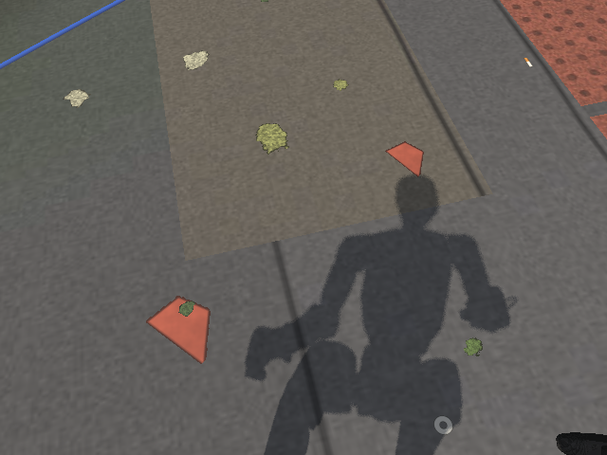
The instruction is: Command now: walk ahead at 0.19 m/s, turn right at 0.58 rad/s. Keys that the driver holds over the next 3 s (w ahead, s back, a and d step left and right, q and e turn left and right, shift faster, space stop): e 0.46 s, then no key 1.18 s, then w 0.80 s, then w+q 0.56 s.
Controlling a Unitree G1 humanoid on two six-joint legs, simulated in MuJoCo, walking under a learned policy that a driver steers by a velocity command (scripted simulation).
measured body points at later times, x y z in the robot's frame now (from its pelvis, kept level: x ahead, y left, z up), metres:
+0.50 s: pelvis +0.10 +0.04 -0.01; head +0.14 +0.03 +0.44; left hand +0.34 +0.26 -0.10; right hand +0.17 -0.27 -0.11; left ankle +0.20 +0.13 -0.74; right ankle +0.07 -0.10 -0.70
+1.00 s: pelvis +0.10 +0.01 -0.01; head +0.11 +0.01 +0.44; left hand +0.34 +0.17 -0.11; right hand +0.10 -0.29 -0.12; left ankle +0.14 +0.14 -0.74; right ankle +0.06 -0.09 -0.74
